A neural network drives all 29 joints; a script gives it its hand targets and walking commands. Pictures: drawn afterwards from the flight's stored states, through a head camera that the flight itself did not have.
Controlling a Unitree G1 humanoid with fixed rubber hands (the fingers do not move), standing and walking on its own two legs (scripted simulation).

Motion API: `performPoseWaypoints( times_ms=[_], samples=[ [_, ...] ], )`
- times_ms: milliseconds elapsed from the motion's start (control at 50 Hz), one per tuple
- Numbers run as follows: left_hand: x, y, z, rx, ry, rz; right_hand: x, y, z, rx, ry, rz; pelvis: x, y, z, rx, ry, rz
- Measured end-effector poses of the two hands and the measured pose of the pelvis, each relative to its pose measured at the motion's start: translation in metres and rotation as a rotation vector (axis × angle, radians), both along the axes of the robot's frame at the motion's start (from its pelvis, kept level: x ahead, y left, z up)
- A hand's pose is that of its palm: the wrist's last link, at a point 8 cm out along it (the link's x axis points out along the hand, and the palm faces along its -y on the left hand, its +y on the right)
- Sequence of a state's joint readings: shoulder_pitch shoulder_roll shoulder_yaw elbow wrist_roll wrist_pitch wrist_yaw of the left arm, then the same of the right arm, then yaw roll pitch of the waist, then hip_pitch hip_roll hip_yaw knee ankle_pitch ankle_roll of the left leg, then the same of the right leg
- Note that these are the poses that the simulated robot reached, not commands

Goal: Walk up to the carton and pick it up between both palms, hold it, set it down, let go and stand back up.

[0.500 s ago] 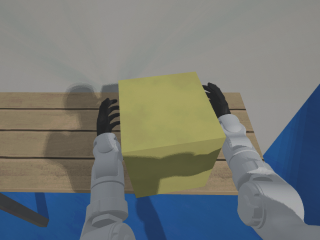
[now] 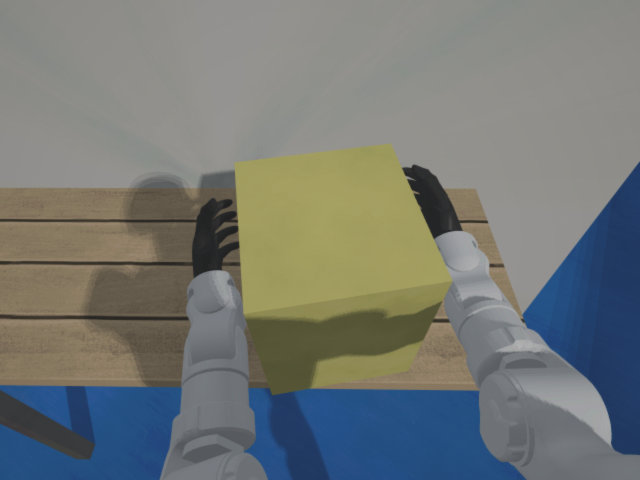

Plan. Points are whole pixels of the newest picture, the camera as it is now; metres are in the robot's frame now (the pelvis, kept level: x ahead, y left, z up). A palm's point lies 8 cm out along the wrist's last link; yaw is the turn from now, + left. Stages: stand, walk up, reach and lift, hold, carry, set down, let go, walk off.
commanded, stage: reach and lift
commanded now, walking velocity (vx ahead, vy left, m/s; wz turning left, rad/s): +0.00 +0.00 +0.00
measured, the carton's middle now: (328, 275) +0.39 +0.04 +0.04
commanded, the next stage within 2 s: none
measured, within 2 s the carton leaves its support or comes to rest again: neither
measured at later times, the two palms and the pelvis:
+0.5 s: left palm (197, 264) +0.34 +0.19 +0.11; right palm (445, 231) +0.39 -0.10 +0.13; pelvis -0.03 +0.01 +0.00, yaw +1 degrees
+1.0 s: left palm (177, 230) +0.35 +0.20 +0.17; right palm (451, 211) +0.38 -0.09 +0.18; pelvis -0.01 +0.02 +0.00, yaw +3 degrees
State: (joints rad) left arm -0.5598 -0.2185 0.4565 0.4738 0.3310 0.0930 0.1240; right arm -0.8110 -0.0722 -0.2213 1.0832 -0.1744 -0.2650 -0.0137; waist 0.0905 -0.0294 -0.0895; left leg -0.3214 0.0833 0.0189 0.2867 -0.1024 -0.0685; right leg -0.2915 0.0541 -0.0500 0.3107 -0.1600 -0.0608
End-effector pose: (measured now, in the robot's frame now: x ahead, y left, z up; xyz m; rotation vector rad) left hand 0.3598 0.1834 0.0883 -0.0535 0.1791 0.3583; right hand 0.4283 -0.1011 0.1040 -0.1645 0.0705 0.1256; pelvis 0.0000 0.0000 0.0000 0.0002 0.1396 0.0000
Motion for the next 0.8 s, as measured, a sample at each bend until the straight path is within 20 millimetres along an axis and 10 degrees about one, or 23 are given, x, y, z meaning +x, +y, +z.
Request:
performPoseWaypoints(
  times_ms=[360,800],
  samples=[
    [-0.018,0.002,-0.002,-0.033,0.026,-0.053,-0.034,-0.001,0.005,0.011,0.029,-0.058,-0.027,0.001,0.000,0.002,-0.029,0.001],
    [-0.010,0.013,0.061,0.023,-0.007,-0.116,-0.041,0.009,0.058,0.102,0.007,-0.130,-0.013,0.017,0.001,0.000,-0.203,0.043]
  ],
)
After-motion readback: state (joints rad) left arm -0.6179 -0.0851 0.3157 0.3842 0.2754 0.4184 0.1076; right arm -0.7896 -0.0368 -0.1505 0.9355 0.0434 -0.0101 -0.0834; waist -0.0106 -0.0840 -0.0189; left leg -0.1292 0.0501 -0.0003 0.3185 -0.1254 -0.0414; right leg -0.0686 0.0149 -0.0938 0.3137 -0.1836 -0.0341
